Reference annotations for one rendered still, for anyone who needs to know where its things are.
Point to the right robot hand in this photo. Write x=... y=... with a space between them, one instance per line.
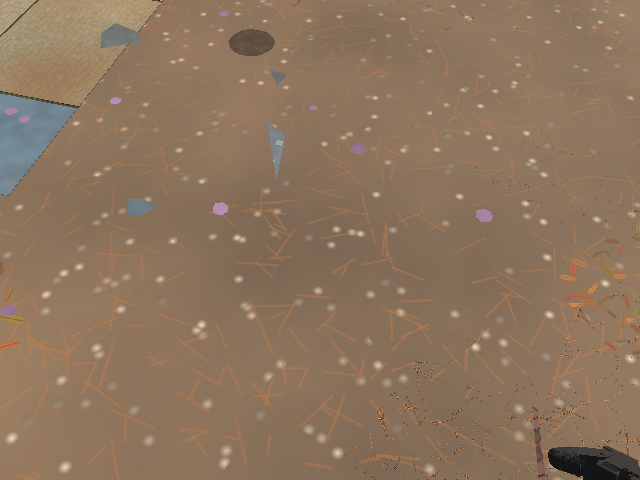
x=595 y=464

